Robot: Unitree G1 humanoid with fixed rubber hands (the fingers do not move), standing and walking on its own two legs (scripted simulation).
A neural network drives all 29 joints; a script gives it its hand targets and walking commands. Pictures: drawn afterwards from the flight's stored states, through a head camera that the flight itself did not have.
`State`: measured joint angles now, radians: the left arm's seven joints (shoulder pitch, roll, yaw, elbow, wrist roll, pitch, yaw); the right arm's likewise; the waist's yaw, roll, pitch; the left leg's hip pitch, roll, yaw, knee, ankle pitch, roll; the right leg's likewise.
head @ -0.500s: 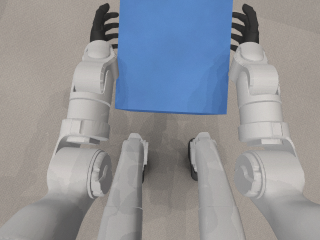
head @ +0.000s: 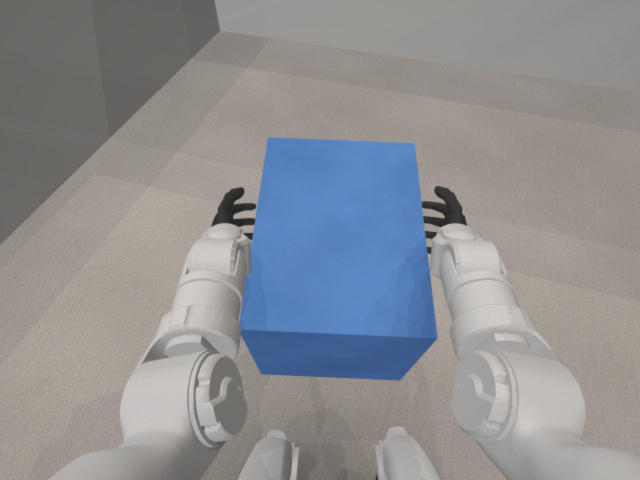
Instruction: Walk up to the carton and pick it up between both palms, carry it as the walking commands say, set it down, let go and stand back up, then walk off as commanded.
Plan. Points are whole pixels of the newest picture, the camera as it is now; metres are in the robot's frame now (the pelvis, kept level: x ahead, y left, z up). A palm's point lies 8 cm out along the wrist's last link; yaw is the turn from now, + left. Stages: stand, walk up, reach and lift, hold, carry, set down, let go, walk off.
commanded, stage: reach and lift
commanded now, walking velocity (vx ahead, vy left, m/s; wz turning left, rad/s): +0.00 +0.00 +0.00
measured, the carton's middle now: (335, 262) +0.44 -0.01 -0.03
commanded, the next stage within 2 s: hold in 1.98 s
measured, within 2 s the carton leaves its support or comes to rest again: neither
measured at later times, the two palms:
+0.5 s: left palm (225, 230) +0.40 +0.13 +0.10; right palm (466, 223) +0.41 -0.16 +0.11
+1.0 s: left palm (216, 223) +0.37 +0.13 +0.15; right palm (487, 209) +0.38 -0.16 +0.16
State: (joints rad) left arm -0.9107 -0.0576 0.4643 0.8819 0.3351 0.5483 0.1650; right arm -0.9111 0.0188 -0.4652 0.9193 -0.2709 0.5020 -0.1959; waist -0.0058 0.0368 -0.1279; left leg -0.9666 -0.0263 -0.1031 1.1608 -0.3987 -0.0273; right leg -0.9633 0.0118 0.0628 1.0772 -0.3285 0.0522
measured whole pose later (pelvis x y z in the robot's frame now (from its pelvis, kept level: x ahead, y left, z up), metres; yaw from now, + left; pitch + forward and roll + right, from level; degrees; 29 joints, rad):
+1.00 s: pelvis +0.05 -0.01 +0.08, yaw +0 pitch -3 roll -2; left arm -0.52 -0.15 0.32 0.62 0.26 0.65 0.17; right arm -0.57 0.12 -0.38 0.63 -0.27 0.65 -0.19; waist -0.01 0.04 -0.09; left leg -0.32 0.01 -0.10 0.65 -0.29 -0.03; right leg -0.31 0.01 0.06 0.56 -0.20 0.05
